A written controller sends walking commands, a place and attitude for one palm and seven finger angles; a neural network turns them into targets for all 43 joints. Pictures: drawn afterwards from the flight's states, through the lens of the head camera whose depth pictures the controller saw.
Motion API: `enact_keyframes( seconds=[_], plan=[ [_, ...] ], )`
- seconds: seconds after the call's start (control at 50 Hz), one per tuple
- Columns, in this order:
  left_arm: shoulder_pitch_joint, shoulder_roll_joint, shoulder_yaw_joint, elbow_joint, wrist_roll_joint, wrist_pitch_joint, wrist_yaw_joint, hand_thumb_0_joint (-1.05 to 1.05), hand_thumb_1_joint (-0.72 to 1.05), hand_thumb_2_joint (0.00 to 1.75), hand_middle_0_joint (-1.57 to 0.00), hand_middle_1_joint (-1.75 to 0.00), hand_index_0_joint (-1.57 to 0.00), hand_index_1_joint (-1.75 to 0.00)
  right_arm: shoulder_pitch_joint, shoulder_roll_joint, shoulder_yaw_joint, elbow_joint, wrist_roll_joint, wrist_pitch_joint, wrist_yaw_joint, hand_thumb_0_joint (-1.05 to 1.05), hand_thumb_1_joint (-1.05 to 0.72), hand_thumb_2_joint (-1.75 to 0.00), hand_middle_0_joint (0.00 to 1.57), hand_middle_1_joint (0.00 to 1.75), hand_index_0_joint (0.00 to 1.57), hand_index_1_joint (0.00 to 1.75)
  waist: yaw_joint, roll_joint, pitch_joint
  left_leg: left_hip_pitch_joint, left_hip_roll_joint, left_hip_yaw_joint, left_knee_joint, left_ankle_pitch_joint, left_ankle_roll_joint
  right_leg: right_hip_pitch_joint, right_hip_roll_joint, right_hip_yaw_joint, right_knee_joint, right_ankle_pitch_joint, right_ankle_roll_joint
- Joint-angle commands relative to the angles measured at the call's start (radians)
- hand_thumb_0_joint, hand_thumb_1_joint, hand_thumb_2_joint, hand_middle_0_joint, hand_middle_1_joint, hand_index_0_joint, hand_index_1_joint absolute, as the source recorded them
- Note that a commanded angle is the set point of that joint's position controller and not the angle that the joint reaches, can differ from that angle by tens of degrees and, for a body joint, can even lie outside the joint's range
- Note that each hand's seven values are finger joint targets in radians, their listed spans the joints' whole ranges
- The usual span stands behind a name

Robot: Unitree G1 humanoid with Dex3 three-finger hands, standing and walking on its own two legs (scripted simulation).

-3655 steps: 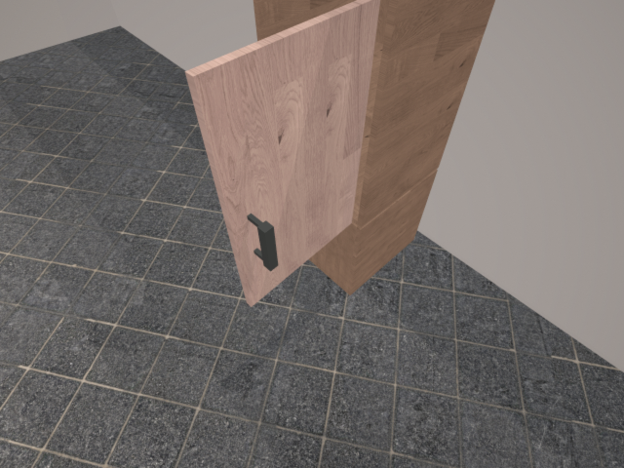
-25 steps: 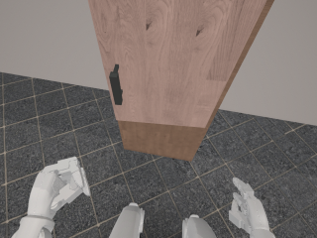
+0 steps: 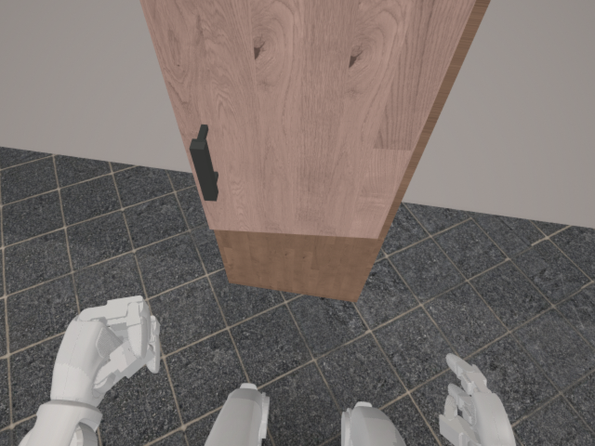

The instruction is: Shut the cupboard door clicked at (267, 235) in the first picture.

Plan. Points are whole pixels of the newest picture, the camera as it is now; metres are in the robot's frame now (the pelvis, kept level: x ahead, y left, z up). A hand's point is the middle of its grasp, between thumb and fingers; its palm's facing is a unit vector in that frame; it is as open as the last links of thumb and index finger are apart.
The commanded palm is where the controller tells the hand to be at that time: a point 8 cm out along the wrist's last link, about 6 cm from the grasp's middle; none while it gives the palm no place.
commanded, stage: raise the hand and make a fist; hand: left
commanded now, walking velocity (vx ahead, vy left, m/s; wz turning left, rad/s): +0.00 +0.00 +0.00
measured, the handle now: (207, 163) +0.53 +0.19 +0.02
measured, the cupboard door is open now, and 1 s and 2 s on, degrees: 6 6 6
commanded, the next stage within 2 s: bring the fist close to the handle in 0.16 s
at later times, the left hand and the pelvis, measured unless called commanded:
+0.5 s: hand (173, 321) +0.26 +0.17 +0.04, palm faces -0.02 -1.00 -0.04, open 3.1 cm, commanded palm +0.26 +0.22 +0.04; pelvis +0.00 -0.01 -0.01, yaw +0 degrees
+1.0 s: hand (206, 242) +0.38 +0.16 +0.03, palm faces -0.01 -1.00 -0.02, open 3.1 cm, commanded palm +0.37 +0.21 +0.02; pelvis +0.00 +0.00 -0.01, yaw -1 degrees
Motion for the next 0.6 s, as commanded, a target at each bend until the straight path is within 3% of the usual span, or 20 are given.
enact_keyframes(
  seconds=[0.0, 0.24, 0.26, 0.34, 0.4, 0.42, 0.48, 0.58],
  plan=[
    [-0.015, 0.104, 0.074, -0.198, -0.01, -0.077, 0.006, 0.0, 0.9, 0.9, -1.3, -1.5, -1.3, -1.5, -0.05, -0.132, -0.061, -0.158, 0.0, -0.052, -0.013, 0.0, -0.9, -0.9, 0.2, 0.3, 0.2, 0.3, 0.004, 0.012, -0.215, 0.199, -0.024, 0.007, -0.21, 0.173, 0.023, 0.13, 0.032, 0.026, -0.204, 0.159, -0.029],
    [-0.028, 0.099, 0.066, -0.188, -0.011, -0.081, -0.003, 0.0, 0.9, 0.9, -1.3, -1.5, -1.3, -1.5, -0.051, -0.129, -0.059, -0.159, 0.002, -0.046, -0.015, 0.0, -0.9, -0.9, 0.2, 0.3, 0.2, 0.3, -0.003, 0.003, -0.207, 0.181, -0.025, 0.015, -0.193, 0.159, 0.026, 0.133, 0.029, 0.047, -0.219, 0.139, -0.025],
    [-0.083, 0.094, 0.047, -0.19, -0.006, -0.084, -0.002, 0.0, 0.9, 0.9, -1.3, -1.5, -1.3, -1.5, -0.047, -0.132, -0.056, -0.156, 0.001, -0.048, -0.015, 0.0, -0.9, -0.9, 0.2, 0.3, 0.2, 0.3, -0.018, 0.005, -0.197, 0.178, -0.025, 0.013, -0.186, 0.152, 0.027, 0.114, 0.029, 0.045, -0.213, 0.138, -0.024],
    [-0.202, 0.079, 0.017, -0.144, 0.01, -0.092, 0.009, 0.0, 0.9, 0.9, -1.3, -1.5, -1.3, -1.5, -0.042, -0.139, -0.05, -0.138, -0.005, -0.056, -0.016, 0.0, -0.9, -0.9, 0.2, 0.3, 0.2, 0.3, -0.035, 0.016, -0.181, 0.16, -0.024, 0.005, -0.171, 0.114, 0.028, 0.06, 0.029, 0.041, -0.202, 0.099, -0.026],
    [-0.321, 0.1, 0.029, -0.101, 0.022, -0.084, 0.017, 0.0, 0.9, 0.9, -1.3, -1.5, -1.3, -1.5, -0.043, -0.144, -0.049, -0.12, -0.007, -0.056, -0.018, 0.0, -0.9, -0.9, 0.2, 0.3, 0.2, 0.3, -0.034, 0.022, -0.217, 0.149, -0.026, 0.007, -0.16, 0.104, 0.031, 0.059, 0.026, 0.051, -0.197, 0.087, -0.026],
    [-0.329, 0.117, 0.05, -0.079, 0.021, -0.076, 0.02, 0.0, 0.9, 0.9, -1.3, -1.5, -1.3, -1.5, -0.039, -0.146, -0.05, -0.118, -0.005, -0.053, -0.019, 0.0, -0.9, -0.9, 0.2, 0.3, 0.2, 0.3, -0.029, 0.001, -0.23, 0.146, -0.025, 0.009, -0.16, 0.11, 0.031, 0.074, 0.026, 0.055, -0.2, 0.091, -0.026],
    [-0.407, 0.125, 0.056, -0.051, 0.029, -0.054, 0.029, 0.0, 0.9, 0.9, -1.3, -1.5, -1.3, -1.5, -0.038, -0.149, -0.048, -0.113, -0.005, -0.044, -0.017, 0.0, -0.9, -0.9, 0.2, 0.3, 0.2, 0.3, -0.019, 0.038, -0.272, 0.172, -0.026, 0.009, -0.176, 0.134, 0.031, 0.087, 0.028, 0.044, -0.19, 0.123, -0.03],
    [-0.461, 0.142, 0.095, 0.05, 0.033, -0.029, 0.045, 0.0, 0.9, 0.9, -1.3, -1.5, -1.3, -1.5, -0.027, -0.148, -0.049, -0.091, -0.005, -0.025, -0.009, 0.0, -0.9, -0.9, 0.2, 0.3, 0.2, 0.3, -0.009, 0.019, -0.319, 0.184, -0.023, 0.016, -0.18, 0.2, 0.028, 0.137, 0.027, 0.047, -0.186, 0.206, -0.028]
  ],
)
